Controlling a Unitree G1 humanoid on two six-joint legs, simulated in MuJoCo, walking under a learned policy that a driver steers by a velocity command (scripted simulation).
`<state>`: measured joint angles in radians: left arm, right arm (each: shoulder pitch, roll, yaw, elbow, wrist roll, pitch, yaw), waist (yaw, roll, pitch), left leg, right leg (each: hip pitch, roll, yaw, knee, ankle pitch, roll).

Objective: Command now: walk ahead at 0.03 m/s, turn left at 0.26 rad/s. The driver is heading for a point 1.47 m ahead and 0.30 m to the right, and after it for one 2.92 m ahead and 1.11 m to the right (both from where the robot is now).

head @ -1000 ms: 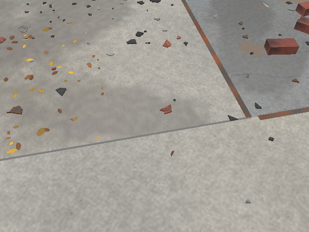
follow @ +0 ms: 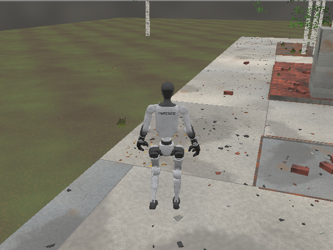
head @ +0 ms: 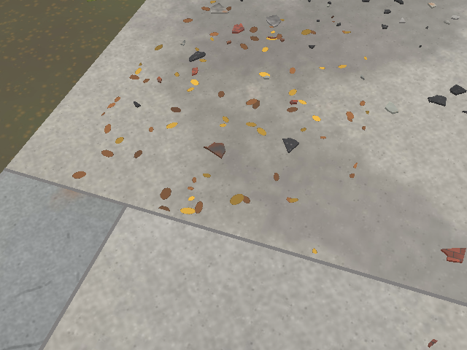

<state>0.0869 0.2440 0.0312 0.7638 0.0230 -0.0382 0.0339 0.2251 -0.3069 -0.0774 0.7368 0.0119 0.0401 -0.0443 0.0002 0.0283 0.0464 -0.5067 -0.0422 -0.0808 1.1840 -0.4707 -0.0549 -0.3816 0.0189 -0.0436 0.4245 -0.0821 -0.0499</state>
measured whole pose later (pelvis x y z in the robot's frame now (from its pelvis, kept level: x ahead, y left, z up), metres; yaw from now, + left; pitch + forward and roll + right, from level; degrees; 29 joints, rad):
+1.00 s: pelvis +0.04 -0.02 +0.00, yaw -22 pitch +2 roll +0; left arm 0.18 0.26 0.03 0.66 0.00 0.00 0.00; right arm 0.23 -0.26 -0.05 0.73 0.02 -0.02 -0.01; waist 0.00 0.00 -0.03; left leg -0.35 0.02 0.00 0.67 -0.37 -0.01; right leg -0.28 0.08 0.07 0.50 -0.26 -0.07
